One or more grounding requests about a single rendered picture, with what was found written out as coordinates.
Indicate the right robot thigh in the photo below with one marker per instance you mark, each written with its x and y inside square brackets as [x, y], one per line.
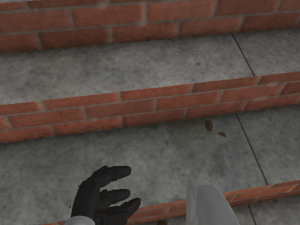
[206, 205]

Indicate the robot left forearm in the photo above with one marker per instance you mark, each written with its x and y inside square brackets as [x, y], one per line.
[80, 220]

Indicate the robot left hand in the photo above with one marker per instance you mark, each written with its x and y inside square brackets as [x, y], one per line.
[92, 203]

